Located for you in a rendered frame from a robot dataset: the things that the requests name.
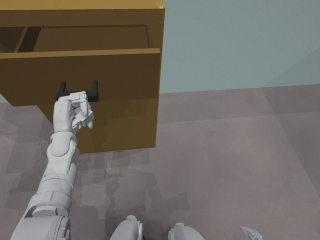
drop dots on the left robot upper arm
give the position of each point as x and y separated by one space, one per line
56 227

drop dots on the left robot shin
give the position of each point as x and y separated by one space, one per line
131 217

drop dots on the drawer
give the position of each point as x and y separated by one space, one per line
120 57

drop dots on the handle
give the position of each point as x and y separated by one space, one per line
92 95

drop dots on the robot left forearm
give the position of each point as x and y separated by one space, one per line
53 197

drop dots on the robot left thigh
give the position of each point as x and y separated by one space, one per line
129 229

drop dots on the robot left hand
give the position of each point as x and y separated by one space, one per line
64 113

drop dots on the robot right hand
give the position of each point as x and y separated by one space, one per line
250 234

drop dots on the cabinet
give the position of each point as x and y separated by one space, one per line
118 124

